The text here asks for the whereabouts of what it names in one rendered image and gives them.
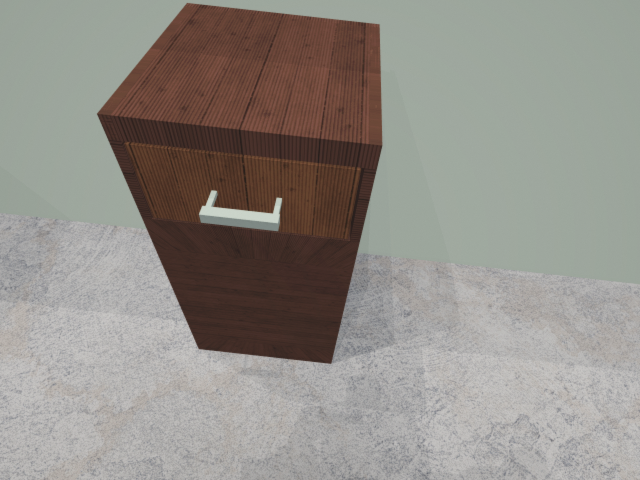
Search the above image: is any handle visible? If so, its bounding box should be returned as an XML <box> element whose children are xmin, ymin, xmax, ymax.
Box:
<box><xmin>199</xmin><ymin>190</ymin><xmax>282</xmax><ymax>231</ymax></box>

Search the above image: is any drawer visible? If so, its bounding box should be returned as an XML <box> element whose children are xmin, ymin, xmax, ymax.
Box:
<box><xmin>125</xmin><ymin>142</ymin><xmax>361</xmax><ymax>239</ymax></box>

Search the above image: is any cabinet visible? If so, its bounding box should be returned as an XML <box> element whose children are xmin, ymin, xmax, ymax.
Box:
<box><xmin>97</xmin><ymin>3</ymin><xmax>382</xmax><ymax>364</ymax></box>

